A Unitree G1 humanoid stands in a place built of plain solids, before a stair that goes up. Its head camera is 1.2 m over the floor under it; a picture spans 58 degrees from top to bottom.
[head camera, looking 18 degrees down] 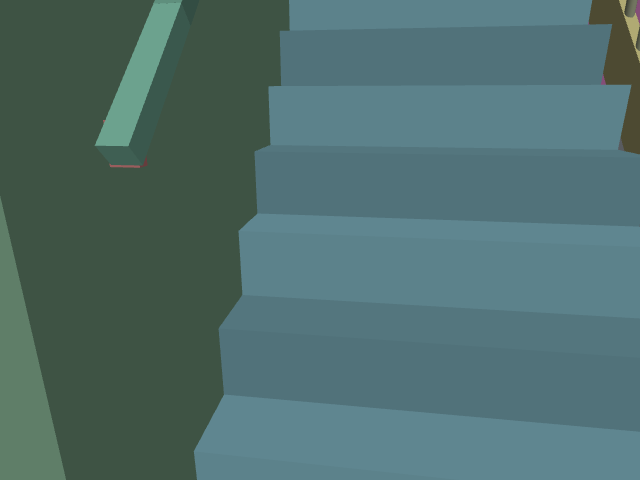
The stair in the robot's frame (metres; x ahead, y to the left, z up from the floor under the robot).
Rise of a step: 0.21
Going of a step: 0.21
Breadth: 1.20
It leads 8 degrees to the right of straight ahead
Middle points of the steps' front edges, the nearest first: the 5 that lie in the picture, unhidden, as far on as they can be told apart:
0.94 -0.33 0.62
1.15 -0.35 0.83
1.35 -0.38 1.04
1.56 -0.41 1.25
1.76 -0.44 1.45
